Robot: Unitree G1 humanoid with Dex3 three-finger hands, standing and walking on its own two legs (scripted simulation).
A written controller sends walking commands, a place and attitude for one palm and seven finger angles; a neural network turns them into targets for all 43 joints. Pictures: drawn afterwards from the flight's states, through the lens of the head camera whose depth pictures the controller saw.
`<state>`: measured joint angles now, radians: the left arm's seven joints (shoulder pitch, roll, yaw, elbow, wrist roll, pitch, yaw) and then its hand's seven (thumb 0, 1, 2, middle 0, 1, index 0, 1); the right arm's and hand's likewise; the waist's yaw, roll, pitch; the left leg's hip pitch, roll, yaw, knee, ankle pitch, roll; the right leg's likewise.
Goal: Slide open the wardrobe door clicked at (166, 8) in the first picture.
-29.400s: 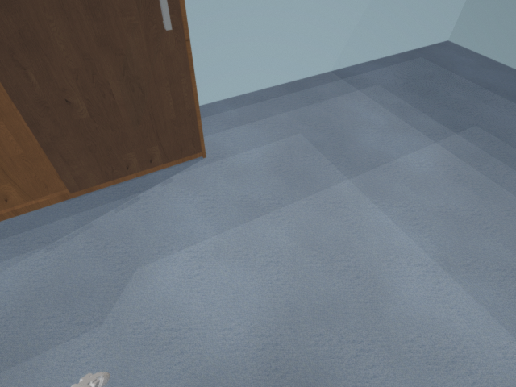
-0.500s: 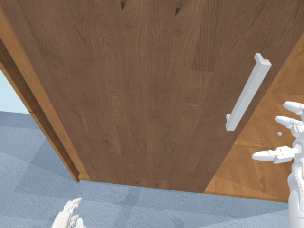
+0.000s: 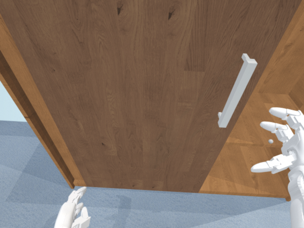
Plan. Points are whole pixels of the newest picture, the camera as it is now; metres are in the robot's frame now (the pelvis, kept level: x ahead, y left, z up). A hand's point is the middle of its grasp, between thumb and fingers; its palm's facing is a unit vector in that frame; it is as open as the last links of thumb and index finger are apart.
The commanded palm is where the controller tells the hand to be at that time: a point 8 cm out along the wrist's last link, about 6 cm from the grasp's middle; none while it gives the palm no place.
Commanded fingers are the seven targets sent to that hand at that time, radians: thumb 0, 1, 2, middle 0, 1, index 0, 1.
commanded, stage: draw the hand back to the body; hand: right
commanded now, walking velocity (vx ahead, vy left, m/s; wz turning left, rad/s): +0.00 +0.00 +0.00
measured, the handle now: (232, 93) +0.48 -0.24 +0.13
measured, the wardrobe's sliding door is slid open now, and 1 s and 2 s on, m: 0.60 0.60 0.60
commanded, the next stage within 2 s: step back with the hand held close in 1.48 s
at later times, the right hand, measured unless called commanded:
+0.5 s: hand (290, 159) +0.23 -0.27 +0.16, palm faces +0.27 +0.94 -0.20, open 14.3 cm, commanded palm +0.19 -0.31 +0.16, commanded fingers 0.00 0.15 -0.39 0.24 0.92 0.24 0.92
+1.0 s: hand (293, 154) +0.23 -0.27 +0.17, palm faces +0.40 +0.84 -0.36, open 9.8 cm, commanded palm +0.18 -0.31 +0.19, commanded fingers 0.00 -0.75 -0.83 0.20 0.38 0.20 0.38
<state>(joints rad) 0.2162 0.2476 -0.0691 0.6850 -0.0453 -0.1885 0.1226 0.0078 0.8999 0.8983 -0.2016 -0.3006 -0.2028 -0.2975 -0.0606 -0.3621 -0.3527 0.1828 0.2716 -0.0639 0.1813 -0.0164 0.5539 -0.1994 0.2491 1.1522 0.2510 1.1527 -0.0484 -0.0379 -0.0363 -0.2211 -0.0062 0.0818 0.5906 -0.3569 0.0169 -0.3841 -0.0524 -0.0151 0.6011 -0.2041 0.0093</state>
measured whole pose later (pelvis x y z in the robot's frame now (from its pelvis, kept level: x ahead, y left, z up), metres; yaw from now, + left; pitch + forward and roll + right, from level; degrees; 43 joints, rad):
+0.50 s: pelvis +0.00 -0.02 +0.01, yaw +0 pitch -4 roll +2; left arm 0.19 0.25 -0.07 0.63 -0.03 -0.27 0.11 0.01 0.90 0.90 -0.20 -0.30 -0.20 -0.30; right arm 0.22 -0.36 -0.34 -0.20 0.23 0.01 0.12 -0.02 0.44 -0.25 0.25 1.09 0.25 1.09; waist -0.07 -0.05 -0.01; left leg -0.12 0.00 0.07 0.49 -0.31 0.00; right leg -0.30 -0.04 -0.03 0.54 -0.19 -0.01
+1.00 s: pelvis +0.03 -0.02 +0.02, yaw +2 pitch -5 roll +0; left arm 0.19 0.24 -0.04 0.66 0.02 -0.14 0.08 0.01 0.90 0.90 -0.20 -0.30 -0.20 -0.30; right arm 0.42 -0.35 -0.32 -0.36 0.09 -0.08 -0.09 0.00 -0.40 -0.66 0.22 0.59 0.22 0.59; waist -0.07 -0.04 0.03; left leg 0.01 0.02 0.03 0.36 -0.28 -0.01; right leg -0.15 -0.02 -0.08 0.40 -0.16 -0.01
